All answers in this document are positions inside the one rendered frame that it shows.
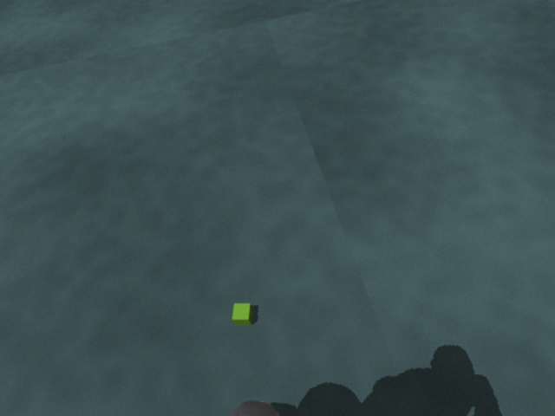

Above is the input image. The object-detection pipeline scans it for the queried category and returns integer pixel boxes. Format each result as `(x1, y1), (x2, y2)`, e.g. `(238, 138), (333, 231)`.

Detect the cube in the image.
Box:
(232, 303), (253, 325)

